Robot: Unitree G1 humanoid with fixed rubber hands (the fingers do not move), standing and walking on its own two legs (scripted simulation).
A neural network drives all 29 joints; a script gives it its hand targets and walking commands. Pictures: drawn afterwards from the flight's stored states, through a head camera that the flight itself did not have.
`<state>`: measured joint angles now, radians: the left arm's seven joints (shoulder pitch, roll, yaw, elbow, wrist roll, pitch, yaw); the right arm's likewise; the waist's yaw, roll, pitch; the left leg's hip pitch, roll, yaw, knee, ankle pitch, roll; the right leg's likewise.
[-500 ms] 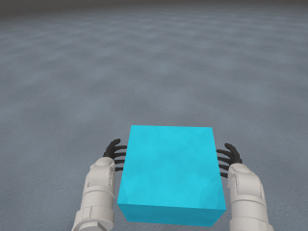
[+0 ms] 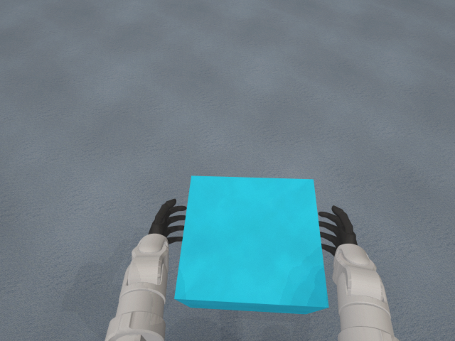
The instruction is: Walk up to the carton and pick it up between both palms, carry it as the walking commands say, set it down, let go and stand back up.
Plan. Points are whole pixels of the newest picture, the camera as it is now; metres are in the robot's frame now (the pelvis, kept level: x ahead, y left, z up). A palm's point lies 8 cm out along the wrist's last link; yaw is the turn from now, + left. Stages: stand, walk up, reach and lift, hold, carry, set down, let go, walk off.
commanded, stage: set down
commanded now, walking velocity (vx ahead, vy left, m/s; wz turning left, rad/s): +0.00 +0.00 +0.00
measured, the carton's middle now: (249, 246) +0.33 -0.04 -0.12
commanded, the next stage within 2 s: none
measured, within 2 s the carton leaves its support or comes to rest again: neither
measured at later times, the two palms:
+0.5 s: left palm (172, 238) +0.36 +0.13 -0.12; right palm (331, 252) +0.30 -0.21 -0.11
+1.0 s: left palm (180, 239) +0.39 +0.12 -0.21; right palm (319, 256) +0.32 -0.22 -0.20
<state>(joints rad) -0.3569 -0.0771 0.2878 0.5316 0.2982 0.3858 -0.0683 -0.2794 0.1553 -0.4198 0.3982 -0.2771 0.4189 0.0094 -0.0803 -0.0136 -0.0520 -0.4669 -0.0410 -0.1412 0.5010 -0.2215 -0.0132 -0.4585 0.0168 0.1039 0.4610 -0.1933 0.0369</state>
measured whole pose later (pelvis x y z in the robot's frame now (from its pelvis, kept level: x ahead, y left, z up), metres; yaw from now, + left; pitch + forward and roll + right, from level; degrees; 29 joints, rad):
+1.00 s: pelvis -0.06 +0.00 -0.13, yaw -2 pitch +42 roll +0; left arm -0.79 0.01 0.38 0.65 0.26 0.33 -0.06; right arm -0.64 0.10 -0.51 0.45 -0.21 0.35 -0.01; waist -0.07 0.03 -0.25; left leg -1.55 -0.08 -0.11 1.19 -0.38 -0.04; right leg -1.55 0.07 0.12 1.16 -0.35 0.06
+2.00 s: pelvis -0.09 +0.00 -0.28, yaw -3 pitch +51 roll -2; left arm -1.18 0.19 0.27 0.90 0.15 0.30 0.04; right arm -0.97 0.02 -0.56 0.56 -0.13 0.33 -0.06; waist -0.10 0.04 -0.16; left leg -2.12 -0.13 -0.11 1.73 -0.49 -0.06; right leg -2.12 0.10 0.09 1.69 -0.46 0.10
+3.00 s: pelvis -0.09 +0.01 -0.38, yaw -3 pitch +45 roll -3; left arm -1.48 0.36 0.06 1.13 -0.01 0.20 0.08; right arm -1.21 -0.10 -0.49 0.76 -0.04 0.23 -0.08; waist -0.12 0.02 0.19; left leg -2.30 -0.12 -0.07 2.11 -0.60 -0.05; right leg -2.29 0.07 0.06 2.06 -0.56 0.10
